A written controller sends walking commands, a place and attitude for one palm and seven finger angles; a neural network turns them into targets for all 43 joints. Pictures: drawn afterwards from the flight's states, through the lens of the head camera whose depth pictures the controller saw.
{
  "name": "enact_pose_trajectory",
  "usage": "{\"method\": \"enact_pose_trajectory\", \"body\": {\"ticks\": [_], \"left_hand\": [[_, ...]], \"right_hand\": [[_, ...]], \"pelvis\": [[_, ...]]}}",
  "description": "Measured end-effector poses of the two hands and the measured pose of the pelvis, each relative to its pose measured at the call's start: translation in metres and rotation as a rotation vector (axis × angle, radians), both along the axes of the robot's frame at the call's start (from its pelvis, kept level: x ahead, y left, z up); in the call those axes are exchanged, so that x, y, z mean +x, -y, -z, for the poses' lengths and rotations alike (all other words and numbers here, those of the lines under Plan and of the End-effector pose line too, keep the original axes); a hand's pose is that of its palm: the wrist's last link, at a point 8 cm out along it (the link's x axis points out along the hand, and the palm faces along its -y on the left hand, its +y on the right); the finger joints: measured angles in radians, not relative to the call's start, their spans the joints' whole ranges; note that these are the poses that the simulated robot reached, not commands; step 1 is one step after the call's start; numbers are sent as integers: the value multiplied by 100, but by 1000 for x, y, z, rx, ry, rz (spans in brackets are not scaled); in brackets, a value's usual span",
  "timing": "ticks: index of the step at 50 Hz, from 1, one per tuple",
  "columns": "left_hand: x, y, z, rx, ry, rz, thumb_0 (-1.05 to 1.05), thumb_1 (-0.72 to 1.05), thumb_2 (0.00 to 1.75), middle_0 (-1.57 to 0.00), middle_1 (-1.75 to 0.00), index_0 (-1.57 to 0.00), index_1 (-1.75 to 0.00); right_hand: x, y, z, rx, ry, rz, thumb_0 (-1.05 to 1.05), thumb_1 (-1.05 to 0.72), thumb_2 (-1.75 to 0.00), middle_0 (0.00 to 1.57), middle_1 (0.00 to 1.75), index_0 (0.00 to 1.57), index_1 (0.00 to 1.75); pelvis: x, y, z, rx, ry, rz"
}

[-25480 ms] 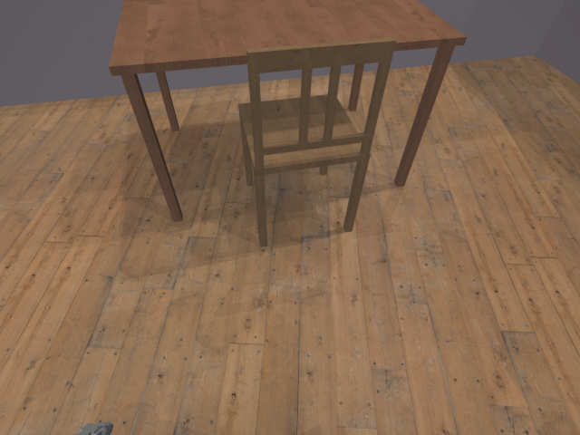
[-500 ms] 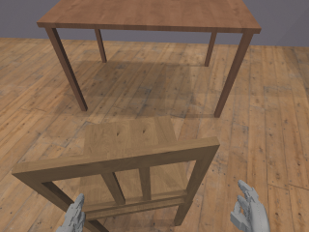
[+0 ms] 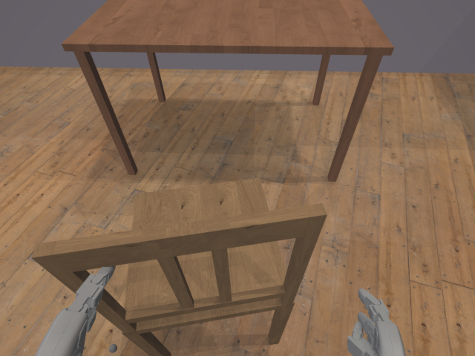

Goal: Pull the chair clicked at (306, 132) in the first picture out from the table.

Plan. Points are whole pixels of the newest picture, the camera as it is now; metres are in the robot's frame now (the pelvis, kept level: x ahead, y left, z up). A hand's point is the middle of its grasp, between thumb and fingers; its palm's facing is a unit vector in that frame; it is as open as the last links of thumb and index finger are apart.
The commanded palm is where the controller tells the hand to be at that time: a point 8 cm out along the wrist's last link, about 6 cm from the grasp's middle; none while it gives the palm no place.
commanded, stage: draw the hand back to the body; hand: left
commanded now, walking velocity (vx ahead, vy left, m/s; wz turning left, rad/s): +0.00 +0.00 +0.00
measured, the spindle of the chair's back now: (178, 283) +0.26 +0.14 -0.06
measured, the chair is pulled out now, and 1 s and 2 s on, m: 0.62 0.61 0.61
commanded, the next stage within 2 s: step back with the hand held close in 0.98 s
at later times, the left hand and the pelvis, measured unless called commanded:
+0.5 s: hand (86, 327) +0.15 +0.22 +0.07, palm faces +0.10 -0.85 -0.51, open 8.8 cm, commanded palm +0.16 +0.28 +0.21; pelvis +0.04 -0.02 +0.04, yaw +1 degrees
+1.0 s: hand (23, 211) +0.21 +0.24 +0.24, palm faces +0.55 -0.67 -0.51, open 6.9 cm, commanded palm +0.16 +0.27 +0.23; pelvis +0.03 -0.04 +0.04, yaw +2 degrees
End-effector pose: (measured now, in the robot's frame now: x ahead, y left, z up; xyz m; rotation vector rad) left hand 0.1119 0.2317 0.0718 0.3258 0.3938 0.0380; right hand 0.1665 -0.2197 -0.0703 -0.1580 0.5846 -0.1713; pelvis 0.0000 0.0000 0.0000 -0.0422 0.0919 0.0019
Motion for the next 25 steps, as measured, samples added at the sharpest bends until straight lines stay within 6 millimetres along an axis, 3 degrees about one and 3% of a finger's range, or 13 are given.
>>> {"method": "enact_pose_trajectory", "body": {"ticks": [11,25], "left_hand": [[4,-14,-21,139,-112,-111,-1,-8,42,-7,-9,-38,-22],[14,-24,-34,203,-189,-225,0,42,66,-14,-20,-48,-33]], "right_hand": [[18,-6,-20,-12,-11,-68,2,-90,-90,20,30,20,30],[63,4,-25,-13,-27,-154,2,-90,-90,20,30,20,30]], "pelvis": [[14,5,-29,15,100,-1],[37,19,-41,34,125,-23]]}}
